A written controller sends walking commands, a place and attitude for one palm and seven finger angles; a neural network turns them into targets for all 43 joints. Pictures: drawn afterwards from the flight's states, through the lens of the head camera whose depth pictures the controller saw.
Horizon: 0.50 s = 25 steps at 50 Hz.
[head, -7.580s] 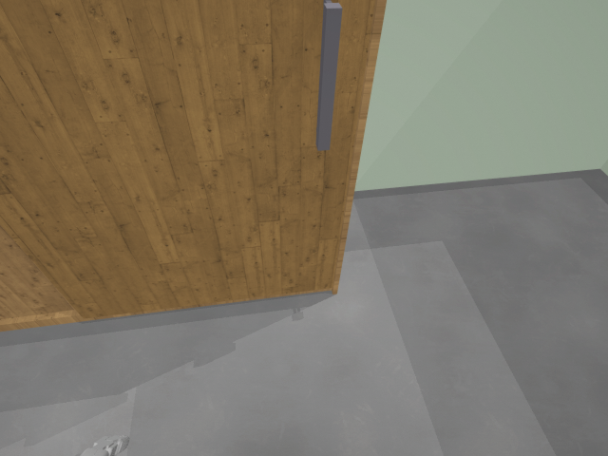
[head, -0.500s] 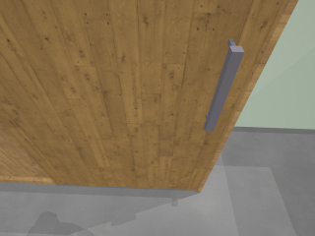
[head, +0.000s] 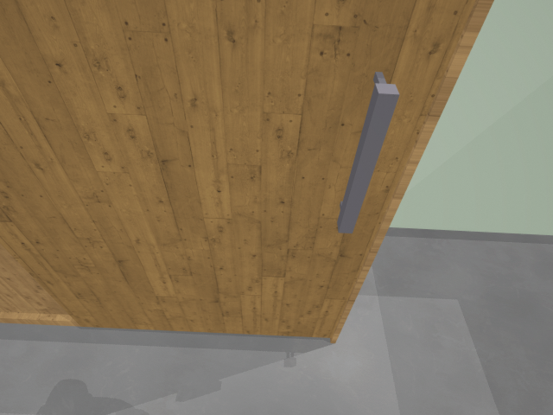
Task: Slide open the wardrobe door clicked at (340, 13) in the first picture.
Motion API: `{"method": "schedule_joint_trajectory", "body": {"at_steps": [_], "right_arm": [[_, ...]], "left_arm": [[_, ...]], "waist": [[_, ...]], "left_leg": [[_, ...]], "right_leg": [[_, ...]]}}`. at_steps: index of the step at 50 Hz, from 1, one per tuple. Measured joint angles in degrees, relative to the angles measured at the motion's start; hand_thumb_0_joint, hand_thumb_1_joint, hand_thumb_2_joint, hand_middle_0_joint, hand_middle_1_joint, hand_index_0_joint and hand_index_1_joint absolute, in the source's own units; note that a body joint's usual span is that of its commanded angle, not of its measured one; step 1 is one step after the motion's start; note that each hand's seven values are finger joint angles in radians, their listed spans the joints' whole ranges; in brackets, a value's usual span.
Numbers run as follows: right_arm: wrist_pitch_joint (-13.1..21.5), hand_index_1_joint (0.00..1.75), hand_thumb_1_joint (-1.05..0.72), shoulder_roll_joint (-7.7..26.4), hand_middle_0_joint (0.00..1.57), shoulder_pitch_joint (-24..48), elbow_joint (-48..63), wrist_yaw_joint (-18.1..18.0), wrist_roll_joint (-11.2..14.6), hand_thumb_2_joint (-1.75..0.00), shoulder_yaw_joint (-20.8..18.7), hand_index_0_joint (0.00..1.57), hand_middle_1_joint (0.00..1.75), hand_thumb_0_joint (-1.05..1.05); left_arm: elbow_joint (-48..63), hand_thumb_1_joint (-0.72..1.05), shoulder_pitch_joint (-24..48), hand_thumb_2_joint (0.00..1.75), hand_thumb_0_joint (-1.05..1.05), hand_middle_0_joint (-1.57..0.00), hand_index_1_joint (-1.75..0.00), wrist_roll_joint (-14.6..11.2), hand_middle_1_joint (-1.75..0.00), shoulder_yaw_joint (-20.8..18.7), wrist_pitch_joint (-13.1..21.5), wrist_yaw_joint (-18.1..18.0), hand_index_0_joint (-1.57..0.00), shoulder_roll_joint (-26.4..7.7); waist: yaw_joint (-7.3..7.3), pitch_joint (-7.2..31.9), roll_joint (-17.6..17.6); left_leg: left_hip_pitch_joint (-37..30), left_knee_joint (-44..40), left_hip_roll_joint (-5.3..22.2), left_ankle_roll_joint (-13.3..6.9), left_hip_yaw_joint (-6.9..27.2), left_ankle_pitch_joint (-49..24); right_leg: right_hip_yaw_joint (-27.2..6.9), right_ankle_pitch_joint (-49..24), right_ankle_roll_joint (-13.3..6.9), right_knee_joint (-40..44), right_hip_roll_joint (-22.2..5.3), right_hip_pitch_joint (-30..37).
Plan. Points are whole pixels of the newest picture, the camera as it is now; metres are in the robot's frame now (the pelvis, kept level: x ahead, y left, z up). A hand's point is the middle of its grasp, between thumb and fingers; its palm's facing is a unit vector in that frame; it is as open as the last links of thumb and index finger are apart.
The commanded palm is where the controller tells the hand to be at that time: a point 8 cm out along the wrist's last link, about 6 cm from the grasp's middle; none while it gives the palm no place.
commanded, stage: come to a stop and stand still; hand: right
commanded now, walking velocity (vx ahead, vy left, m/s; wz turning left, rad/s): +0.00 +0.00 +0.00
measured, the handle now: (359, 162) +0.48 -0.10 +0.12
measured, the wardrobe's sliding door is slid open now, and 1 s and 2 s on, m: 0.00 0.00 0.00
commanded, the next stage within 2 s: look again from close up in 0.12 s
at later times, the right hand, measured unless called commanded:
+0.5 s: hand out of the picture +0.01 -0.17 -0.17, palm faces +0.01 +0.98 -0.18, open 7.4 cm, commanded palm none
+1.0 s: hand out of the picture +0.01 -0.16 -0.17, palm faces +0.01 +0.98 -0.19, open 7.4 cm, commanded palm none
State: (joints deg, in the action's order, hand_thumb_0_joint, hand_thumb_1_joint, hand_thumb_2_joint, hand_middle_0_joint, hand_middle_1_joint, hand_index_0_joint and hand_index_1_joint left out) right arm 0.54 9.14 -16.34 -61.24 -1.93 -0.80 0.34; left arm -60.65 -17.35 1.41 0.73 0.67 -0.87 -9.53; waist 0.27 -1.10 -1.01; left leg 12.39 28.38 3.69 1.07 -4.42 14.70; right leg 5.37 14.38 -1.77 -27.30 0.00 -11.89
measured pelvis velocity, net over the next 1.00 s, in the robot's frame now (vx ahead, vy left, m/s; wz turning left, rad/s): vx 0.01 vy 0.01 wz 0.01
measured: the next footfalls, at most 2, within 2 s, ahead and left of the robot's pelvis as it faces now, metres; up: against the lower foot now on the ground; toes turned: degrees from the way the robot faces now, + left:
none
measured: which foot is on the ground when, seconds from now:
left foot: down 0.00-1.00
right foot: down 0.00-1.00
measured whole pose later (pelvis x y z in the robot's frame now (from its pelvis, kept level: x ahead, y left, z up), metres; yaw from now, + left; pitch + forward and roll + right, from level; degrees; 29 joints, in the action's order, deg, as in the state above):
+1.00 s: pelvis +0.01 +0.01 +0.00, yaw +1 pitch -1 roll +0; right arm 0.6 8.1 -16.0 -64.0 -2.0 -0.9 0.3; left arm -65.2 -15.6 1.1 0.6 1.0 -1.3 -8.0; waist -0.2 -2.9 0.2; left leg 10.0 25.3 2.8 0.6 -4.1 13.9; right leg 5.8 13.3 -1.0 -23.6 -0.6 -8.9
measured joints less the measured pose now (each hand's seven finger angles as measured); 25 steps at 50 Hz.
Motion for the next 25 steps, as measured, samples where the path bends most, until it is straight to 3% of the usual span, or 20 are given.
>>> {"method": "schedule_joint_trajectory", "body": {"at_steps": [25], "right_arm": [[-0.2,0.3,-0.9,-0.8,0.2,0.3,-2.3,0.0,0.0,-0.9,0.2,0.2,0.3,0.0]], "left_arm": [[-3.3,0.92,2.1,0.9,0.01,-0.2,-0.3,-0.3,-0.3,0.0,0.3,-0.3,-0.2,0.6]], "waist": [[-0.41,-1.8,1.2]], "left_leg": [[-2.0,-2.4,-0.1,0.3,0.5,-0.6]], "right_leg": [[0.6,-0.5,-0.1,2.7,0.2,2.3]]}}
